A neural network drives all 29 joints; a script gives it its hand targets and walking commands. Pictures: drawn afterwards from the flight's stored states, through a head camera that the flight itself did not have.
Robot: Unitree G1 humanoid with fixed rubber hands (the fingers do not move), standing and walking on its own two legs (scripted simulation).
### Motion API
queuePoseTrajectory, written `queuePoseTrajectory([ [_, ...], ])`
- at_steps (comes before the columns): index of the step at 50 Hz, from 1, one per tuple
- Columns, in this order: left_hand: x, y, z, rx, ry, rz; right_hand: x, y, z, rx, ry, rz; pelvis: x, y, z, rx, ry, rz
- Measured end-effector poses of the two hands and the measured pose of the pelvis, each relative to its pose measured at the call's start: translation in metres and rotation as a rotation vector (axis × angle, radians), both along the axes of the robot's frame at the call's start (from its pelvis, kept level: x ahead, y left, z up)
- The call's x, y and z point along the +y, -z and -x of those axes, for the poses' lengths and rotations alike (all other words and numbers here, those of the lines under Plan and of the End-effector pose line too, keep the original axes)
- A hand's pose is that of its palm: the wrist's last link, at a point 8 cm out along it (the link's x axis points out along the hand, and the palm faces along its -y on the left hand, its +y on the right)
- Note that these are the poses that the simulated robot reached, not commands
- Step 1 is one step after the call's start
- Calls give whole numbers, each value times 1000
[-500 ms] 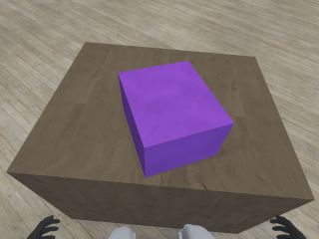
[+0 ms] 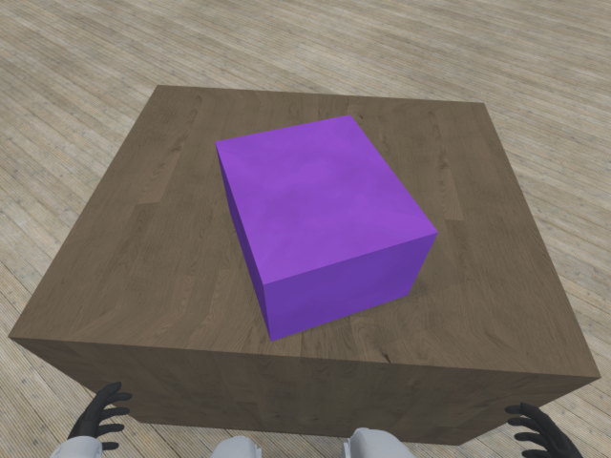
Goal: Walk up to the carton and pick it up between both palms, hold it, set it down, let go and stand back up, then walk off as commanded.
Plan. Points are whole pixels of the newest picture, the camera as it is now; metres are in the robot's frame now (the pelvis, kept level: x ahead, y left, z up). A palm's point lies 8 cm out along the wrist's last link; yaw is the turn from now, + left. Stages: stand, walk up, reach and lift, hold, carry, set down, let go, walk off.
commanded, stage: reach and lift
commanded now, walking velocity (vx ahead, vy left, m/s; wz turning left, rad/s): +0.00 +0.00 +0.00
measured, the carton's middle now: (313, 220) +0.48 -0.01 -0.01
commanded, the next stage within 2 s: none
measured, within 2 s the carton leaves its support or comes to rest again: neither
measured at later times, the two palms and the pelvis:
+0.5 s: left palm (105, 422) +0.18 +0.25 -0.02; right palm (573, 432) +0.15 -0.31 -0.02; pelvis -0.01 -0.02 +0.03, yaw +0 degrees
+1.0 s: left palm (133, 388) +0.21 +0.22 +0.01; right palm (578, 392) +0.18 -0.32 +0.00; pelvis +0.01 -0.03 +0.03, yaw +0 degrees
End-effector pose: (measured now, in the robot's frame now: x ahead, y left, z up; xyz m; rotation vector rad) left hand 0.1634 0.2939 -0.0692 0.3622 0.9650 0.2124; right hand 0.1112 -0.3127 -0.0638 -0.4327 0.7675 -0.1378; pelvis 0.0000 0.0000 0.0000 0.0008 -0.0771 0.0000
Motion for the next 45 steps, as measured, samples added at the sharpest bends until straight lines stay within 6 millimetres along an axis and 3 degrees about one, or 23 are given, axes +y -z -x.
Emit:
queuePoseTrajectory([
  [5,-19,-18,-24,-80,20,9,3,0,2,-1,4,-39,-6,-6,0,17,1,-7],
  [11,-30,-28,-20,-80,7,7,1,-8,2,4,-6,-71,-13,-18,4,50,2,-15],
  [18,-33,-44,-16,-177,-13,-9,3,-29,-23,-108,-42,-110,-18,-26,8,71,2,-21],
  [29,-48,-54,-14,-285,-57,42,2,-44,-40,-200,-13,-187,-21,-30,5,86,2,-25],
  [45,-75,-75,-42,-484,-87,100,-6,-59,-66,-291,10,-280,-26,-33,-11,116,2,-30],
])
